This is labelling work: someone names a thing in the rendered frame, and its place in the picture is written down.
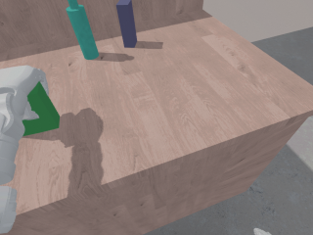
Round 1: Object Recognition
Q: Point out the robot left hand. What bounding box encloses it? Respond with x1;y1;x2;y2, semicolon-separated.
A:
0;65;49;120

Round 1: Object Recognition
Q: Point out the robot left forearm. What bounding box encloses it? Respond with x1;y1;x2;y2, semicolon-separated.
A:
0;84;28;185

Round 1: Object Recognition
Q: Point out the sponge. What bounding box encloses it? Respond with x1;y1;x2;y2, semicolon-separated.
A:
22;81;60;136

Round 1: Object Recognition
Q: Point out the table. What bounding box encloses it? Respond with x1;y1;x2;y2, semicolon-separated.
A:
0;0;313;235

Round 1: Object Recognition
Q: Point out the left robot upper arm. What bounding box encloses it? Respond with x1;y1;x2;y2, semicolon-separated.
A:
0;186;18;234

